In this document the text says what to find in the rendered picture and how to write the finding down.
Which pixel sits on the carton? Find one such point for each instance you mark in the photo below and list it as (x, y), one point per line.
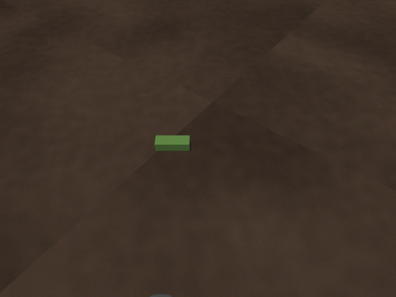
(172, 143)

